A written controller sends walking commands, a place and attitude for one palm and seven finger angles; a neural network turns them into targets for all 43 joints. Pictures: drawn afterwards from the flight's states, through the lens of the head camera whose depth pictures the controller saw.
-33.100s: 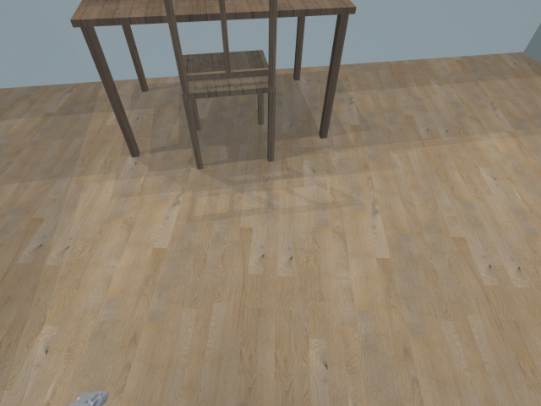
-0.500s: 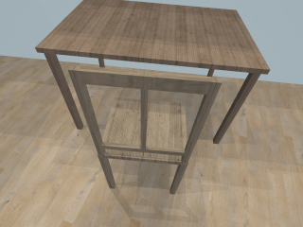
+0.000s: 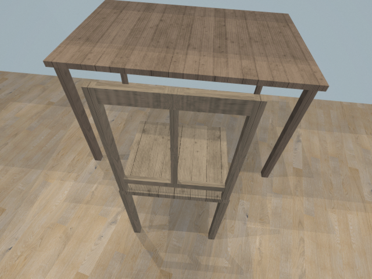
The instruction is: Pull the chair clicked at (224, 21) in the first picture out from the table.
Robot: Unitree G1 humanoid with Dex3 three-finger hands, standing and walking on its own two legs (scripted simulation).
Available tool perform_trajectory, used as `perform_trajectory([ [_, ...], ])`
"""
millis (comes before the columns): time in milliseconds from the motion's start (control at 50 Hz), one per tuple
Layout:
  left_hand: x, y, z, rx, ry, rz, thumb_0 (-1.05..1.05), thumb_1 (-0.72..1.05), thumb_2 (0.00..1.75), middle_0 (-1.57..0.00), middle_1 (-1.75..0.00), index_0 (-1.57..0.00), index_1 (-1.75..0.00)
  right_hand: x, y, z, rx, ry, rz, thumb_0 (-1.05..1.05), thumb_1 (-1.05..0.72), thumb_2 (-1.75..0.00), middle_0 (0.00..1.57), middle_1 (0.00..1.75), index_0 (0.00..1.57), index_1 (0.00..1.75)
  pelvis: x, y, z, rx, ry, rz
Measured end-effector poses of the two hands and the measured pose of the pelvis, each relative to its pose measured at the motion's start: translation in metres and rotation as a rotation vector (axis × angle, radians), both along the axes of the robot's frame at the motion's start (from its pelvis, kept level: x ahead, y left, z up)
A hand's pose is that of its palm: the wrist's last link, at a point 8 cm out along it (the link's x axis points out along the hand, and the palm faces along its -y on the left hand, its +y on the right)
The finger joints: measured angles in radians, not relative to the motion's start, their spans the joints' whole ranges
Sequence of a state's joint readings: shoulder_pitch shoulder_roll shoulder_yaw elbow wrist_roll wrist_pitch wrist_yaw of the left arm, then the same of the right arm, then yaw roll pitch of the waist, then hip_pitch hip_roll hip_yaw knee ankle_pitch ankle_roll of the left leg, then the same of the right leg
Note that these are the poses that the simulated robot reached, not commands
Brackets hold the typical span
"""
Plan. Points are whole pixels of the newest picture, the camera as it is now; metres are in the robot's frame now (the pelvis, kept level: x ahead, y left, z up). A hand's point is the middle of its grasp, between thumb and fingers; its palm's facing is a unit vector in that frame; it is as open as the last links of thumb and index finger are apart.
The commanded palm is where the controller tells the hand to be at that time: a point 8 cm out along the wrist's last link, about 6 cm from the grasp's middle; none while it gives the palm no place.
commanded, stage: shuffle to correct the standing spot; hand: left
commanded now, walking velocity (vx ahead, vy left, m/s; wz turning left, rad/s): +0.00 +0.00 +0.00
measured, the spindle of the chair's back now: (174, 151) +0.47 +0.07 -0.06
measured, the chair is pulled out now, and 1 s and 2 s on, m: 0.27 0.27 0.27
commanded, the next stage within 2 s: come to a stop and stand still in 0.74 s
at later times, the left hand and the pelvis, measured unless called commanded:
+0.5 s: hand out of the picture -0.03 +0.13 -0.18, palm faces +0.03 -0.98 -0.18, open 7.4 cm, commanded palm none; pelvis +0.01 -0.04 -0.01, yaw +0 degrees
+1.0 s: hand out of the picture +0.09 +0.07 -0.18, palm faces +0.02 -0.97 -0.24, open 7.4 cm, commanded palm none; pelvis +0.05 -0.13 -0.02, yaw +1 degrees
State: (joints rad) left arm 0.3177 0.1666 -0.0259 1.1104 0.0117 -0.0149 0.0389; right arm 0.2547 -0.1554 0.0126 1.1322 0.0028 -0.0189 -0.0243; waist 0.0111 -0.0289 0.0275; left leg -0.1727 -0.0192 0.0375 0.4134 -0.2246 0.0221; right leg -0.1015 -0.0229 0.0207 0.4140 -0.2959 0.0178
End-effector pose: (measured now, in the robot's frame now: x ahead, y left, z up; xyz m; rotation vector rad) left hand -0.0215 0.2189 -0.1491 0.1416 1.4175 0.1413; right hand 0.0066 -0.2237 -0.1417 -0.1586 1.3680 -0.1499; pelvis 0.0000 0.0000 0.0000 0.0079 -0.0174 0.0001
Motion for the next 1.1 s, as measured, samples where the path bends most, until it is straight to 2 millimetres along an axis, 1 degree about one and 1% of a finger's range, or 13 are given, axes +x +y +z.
perform_trajectory([
  [200, -0.007, -0.008, -0.001, -0.012, 0.015, 0.005, 0.00, 0.90, 0.90, -0.20, -0.30, -0.20, -0.30, -0.007, -0.002, 0.000, 0.001, 0.012, -0.010, 0.01, -0.92, -0.90, 0.20, 0.30, 0.20, 0.30, -0.002, -0.004, 0.000, -0.001, -0.003, 0.000],
  [320, -0.013, -0.016, -0.004, -0.021, 0.054, 0.009, 0.00, 0.90, 0.90, -0.20, -0.30, -0.20, -0.30, -0.016, -0.006, -0.003, 0.005, 0.040, -0.032, 0.00, -0.91, -0.90, 0.20, 0.30, 0.20, 0.30, 0.000, -0.013, -0.002, 0.003, 0.003, -0.001],
  [400, -0.015, -0.023, -0.004, -0.012, 0.071, 0.015, 0.00, 0.90, 0.90, -0.20, -0.30, -0.20, -0.30, -0.022, -0.015, -0.006, 0.007, 0.068, -0.044, 0.00, -0.91, -0.90, 0.20, 0.30, 0.20, 0.30, 0.001, -0.024, -0.005, 0.008, 0.016, 0.001],
  [480, -0.014, -0.035, -0.002, 0.000, 0.071, 0.029, 0.00, 0.90, 0.90, -0.20, -0.30, -0.20, -0.30, -0.024, -0.032, -0.011, 0.002, 0.094, -0.049, 0.00, -0.91, -0.90, 0.20, 0.30, 0.20, 0.30, 0.005, -0.038, -0.008, -0.004, 0.026, 0.005],
  [560, -0.014, -0.048, -0.006, -0.005, 0.072, 0.047, 0.00, 0.90, 0.90, -0.20, -0.30, -0.20, -0.30, -0.016, -0.049, -0.011, -0.025, 0.105, -0.043, 0.00, -0.91, -0.90, 0.20, 0.30, 0.20, 0.30, 0.012, -0.049, -0.011, -0.018, 0.030, 0.016],
  [680, -0.009, -0.065, -0.021, -0.053, 0.103, 0.052, 0.00, 0.90, 0.90, -0.20, -0.30, -0.20, -0.30, 0.018, -0.065, -0.006, -0.078, 0.038, -0.029, 0.00, -0.91, -0.90, 0.20, 0.30, 0.20, 0.29, 0.024, -0.057, -0.016, -0.013, 0.024, -0.001],
  [740, 0.005, -0.072, -0.021, -0.062, 0.112, 0.016, 0.00, 0.90, 0.90, -0.20, -0.30, -0.20, -0.30, 0.030, -0.070, 0.000, -0.082, -0.013, -0.035, 0.00, -0.91, -0.90, 0.20, 0.30, 0.20, 0.29, 0.028, -0.064, -0.013, -0.006, 0.024, -0.020],
  [840, 0.051, -0.080, -0.011, -0.041, 0.012, 0.002, 0.00, 0.90, 0.90, -0.20, -0.30, -0.20, -0.30, 0.033, -0.087, 0.003, -0.061, -0.005, -0.024, 0.00, -0.90, -0.90, 0.20, 0.30, 0.20, 0.30, 0.032, -0.083, -0.007, -0.018, 0.026, -0.015],
  [900, 0.080, -0.087, -0.005, -0.006, -0.063, -0.007, 0.00, 0.91, 0.90, -0.20, -0.30, -0.20, -0.30, 0.034, -0.105, -0.004, -0.040, 0.017, -0.022, 0.00, -0.90, -0.90, 0.20, 0.30, 0.20, 0.30, 0.036, -0.100, -0.009, -0.022, 0.025, -0.008],
  [940, 0.096, -0.093, -0.004, 0.029, -0.115, -0.016, 0.00, 0.91, 0.90, -0.20, -0.30, -0.20, -0.30, 0.036, -0.120, -0.014, -0.025, 0.025, -0.024, 0.00, -0.90, -0.90, 0.20, 0.30, 0.20, 0.30, 0.040, -0.114, -0.016, -0.010, 0.021, -0.003],
  [960, 0.101, -0.097, -0.005, 0.047, -0.133, -0.020, 0.00, 0.91, 0.90, -0.20, -0.30, -0.20, -0.30, 0.038, -0.127, -0.020, -0.018, 0.028, -0.029, 0.00, -0.90, -0.90, 0.20, 0.30, 0.20, 0.30, 0.042, -0.121, -0.019, -0.007, 0.017, -0.002],
  [1000, 0.109, -0.106, -0.002, 0.062, -0.146, -0.028, 0.00, 0.91, 0.90, -0.20, -0.30, -0.20, -0.30, 0.042, -0.139, -0.023, -0.008, 0.034, -0.036, 0.00, -0.90, -0.90, 0.20, 0.30, 0.20, 0.30, 0.046, -0.130, -0.019, -0.014, 0.010, 0.013],
  [1100, 0.119, -0.130, 0.004, 0.054, -0.162, -0.031, 0.00, 0.91, 0.90, -0.20, -0.30, -0.20, -0.30, 0.059, -0.155, -0.015, -0.008, 0.008, -0.030, 0.00, -0.91, -0.90, 0.20, 0.30, 0.20, 0.29, 0.053, -0.143, -0.012, 0.001, 0.008, 0.019],
])
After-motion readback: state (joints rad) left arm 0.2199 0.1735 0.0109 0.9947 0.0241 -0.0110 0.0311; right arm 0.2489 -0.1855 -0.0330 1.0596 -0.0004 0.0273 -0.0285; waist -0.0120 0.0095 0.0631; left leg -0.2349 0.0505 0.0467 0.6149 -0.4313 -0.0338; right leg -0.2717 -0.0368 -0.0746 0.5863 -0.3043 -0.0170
